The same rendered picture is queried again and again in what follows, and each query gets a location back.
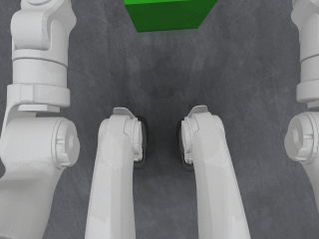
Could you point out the carton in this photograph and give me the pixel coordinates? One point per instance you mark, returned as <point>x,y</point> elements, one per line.
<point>167,15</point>

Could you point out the right robot forearm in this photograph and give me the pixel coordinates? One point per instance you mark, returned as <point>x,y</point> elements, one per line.
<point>305,15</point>

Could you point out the robot left foot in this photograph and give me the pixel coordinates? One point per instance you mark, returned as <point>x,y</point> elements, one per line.
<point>145,138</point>

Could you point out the robot right foot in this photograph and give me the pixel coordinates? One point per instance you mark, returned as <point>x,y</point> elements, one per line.
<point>187,166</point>

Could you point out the robot foot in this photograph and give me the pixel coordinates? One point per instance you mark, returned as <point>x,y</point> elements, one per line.
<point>145,138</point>
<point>187,166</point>

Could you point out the robot left upper arm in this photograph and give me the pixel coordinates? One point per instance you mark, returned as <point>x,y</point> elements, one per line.
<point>35,152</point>

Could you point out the robot right upper arm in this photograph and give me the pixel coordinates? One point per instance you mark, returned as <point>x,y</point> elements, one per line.
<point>302,144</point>

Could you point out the left robot forearm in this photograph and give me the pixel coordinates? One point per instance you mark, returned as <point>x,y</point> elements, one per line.
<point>40,40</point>

